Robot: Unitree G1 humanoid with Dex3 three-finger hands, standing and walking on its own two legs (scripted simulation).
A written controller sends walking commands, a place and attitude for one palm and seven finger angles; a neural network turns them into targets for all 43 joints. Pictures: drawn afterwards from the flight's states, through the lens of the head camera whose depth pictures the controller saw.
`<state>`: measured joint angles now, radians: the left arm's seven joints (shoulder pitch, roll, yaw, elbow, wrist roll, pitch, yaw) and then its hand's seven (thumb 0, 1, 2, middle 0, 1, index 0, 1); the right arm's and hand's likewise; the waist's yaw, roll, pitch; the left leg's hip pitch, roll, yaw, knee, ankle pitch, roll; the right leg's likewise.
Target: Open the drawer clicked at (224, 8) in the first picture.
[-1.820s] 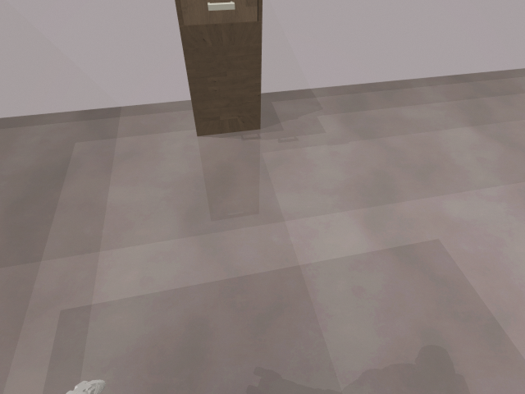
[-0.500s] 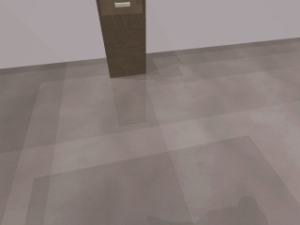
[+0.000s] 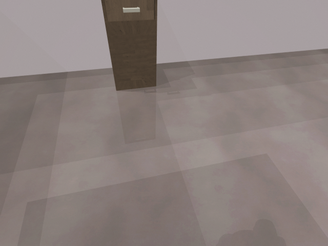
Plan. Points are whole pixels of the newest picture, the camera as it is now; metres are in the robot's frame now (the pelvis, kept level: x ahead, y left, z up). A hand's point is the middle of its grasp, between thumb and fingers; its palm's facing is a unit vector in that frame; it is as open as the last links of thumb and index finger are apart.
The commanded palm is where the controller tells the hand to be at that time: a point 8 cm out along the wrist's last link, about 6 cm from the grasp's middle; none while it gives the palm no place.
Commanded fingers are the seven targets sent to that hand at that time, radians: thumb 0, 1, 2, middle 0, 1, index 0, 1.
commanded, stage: walk to a spot facing it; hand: left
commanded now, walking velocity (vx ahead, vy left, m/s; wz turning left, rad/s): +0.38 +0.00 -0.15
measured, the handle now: (131, 9) +1.67 +0.35 -0.01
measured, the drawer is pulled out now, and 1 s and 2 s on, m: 0.00 0.00 0.00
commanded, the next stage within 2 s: turn to face it in 1.94 s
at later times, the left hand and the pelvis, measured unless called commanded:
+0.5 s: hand (123, 202) +0.29 +0.15 -0.17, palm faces -0.06 -0.97 -0.22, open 7.3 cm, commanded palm none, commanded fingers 0.00 0.90 0.90 -0.20 -0.30 -0.20 -0.30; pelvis +0.18 -0.04 -0.01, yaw -4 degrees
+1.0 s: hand (120, 167) +0.42 +0.18 -0.17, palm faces -0.02 -0.99 -0.13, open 7.3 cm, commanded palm none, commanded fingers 0.00 0.90 0.90 -0.20 -0.30 -0.20 -0.30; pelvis +0.40 +0.01 +0.01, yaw -6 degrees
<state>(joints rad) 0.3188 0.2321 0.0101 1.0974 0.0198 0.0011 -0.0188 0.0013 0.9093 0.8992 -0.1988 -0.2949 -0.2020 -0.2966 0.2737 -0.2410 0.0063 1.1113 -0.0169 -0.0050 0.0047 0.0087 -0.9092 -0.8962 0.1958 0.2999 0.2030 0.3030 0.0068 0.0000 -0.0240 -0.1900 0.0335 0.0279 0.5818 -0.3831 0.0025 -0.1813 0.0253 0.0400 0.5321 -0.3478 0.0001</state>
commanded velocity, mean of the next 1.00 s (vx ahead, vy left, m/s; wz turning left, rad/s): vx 0.38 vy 0.00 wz -0.07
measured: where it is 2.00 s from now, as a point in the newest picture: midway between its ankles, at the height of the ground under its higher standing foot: (178, 161)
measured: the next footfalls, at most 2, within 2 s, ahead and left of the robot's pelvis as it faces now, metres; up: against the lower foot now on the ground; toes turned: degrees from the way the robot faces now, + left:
right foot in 0.38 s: +0.27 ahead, -0.14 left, +0.00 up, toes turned -12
left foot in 0.76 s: +0.43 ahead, +0.09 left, +0.00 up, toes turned +7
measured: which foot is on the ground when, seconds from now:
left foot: down 0.00-0.38, up 0.40-0.74, down 0.76-1.00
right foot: down 0.00-0.06, up 0.08-0.36, down 0.38-0.76, up 0.78-1.00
